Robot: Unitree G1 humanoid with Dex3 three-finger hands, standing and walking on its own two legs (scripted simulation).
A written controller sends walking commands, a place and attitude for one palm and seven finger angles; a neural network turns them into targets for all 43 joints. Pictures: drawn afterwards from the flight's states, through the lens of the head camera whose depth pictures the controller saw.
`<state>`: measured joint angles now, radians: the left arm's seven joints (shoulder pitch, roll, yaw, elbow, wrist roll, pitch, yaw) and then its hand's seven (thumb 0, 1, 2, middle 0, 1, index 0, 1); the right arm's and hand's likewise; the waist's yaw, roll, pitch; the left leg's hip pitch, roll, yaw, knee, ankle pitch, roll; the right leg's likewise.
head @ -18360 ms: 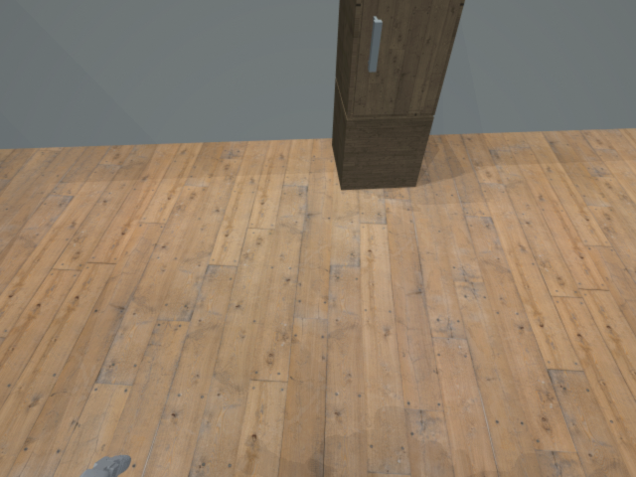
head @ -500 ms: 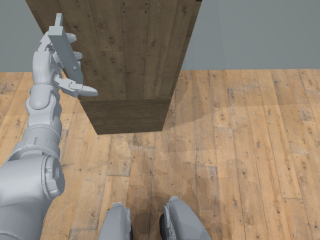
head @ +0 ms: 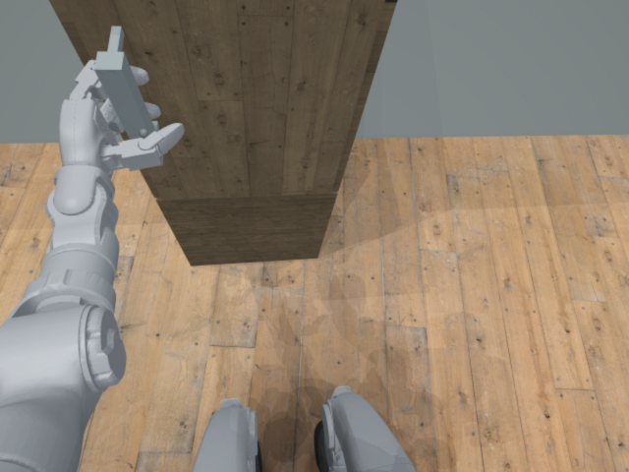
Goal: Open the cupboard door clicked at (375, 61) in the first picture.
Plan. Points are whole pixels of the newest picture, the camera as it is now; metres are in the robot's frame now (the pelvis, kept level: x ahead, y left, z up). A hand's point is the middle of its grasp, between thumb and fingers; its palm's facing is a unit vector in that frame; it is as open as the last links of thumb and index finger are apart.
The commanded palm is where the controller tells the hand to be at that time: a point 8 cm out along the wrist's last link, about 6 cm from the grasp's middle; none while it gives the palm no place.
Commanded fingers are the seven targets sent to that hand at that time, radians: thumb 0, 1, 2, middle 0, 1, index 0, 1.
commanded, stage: close the thumb around the handle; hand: left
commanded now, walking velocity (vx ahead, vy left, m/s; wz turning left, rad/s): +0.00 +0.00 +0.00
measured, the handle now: (136, 102) +0.57 +0.18 +0.05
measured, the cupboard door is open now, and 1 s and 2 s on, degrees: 0 28 49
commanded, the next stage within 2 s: pull the door open along its arc in 0.28 s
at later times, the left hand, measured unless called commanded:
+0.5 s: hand (152, 140) +0.51 +0.16 +0.05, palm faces +0.03 -1.00 +0.00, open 6.2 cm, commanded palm +0.48 +0.20 +0.05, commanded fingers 0.00 0.90 0.90 -0.40 -1.35 -0.40 -1.35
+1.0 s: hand (202, 232) +0.38 +0.10 +0.06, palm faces +0.22 -0.97 +0.13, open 6.8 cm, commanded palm +0.33 +0.14 +0.05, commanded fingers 0.00 0.90 0.90 -0.40 -1.35 -0.40 -1.35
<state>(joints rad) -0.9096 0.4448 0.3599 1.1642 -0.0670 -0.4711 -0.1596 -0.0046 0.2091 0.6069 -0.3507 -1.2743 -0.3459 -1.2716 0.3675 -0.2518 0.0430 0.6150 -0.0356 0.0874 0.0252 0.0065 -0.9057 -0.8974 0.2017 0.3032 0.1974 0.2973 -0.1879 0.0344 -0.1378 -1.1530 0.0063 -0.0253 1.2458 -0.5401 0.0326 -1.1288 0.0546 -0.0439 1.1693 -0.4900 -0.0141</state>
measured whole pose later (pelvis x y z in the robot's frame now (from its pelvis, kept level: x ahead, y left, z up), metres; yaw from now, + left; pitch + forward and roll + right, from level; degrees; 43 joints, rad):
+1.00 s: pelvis +0.03 +0.00 +0.03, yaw +0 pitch +20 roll -2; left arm -0.15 -0.03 0.00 0.41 -0.09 -0.43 0.26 0.06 0.63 0.71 -0.24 -1.30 -0.31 -1.27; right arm 0.28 -0.22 -0.01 0.53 -0.04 0.05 0.08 0.01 -0.91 -0.90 0.20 0.30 0.19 0.30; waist -0.05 0.02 -0.18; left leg -0.92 0.00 0.00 1.11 -0.54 0.03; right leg -0.92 0.05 -0.01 1.07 -0.51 -0.02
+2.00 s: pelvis +0.00 -0.06 +0.02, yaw +5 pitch +17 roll +2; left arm -0.03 -0.12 -0.17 0.33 0.08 -0.40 0.56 0.00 -0.31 0.39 -0.31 -1.19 -0.31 -1.19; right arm 0.20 -0.20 -0.01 0.62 -0.08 -0.05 0.01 0.02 -0.91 -0.90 0.20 0.30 0.19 0.30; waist -0.03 0.03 -0.17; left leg -0.92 -0.03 -0.07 1.12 -0.49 -0.04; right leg -0.94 0.02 -0.08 1.16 -0.52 -0.10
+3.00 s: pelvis +0.01 +0.00 +0.01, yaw +3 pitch +16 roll -1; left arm 0.26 0.01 -0.32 0.02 0.06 -0.36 0.18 -0.01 -0.50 0.30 -0.13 -0.30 -0.13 -0.29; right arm 0.23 -0.19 0.02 0.41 -0.02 0.02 0.04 0.02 -0.91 -0.90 0.20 0.30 0.20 0.30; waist 0.00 0.03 -0.16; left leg -0.93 -0.04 -0.01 1.22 -0.56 0.03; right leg -0.93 0.01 -0.03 1.20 -0.55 -0.01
